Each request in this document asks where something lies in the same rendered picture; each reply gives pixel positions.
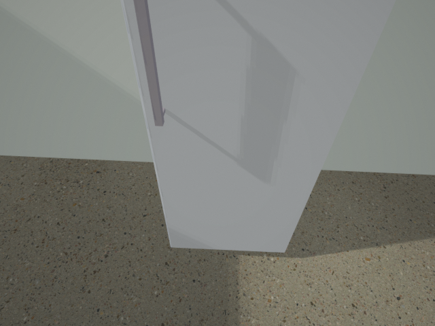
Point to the fridge door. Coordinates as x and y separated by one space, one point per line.
254 93

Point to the handle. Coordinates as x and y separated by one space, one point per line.
147 45

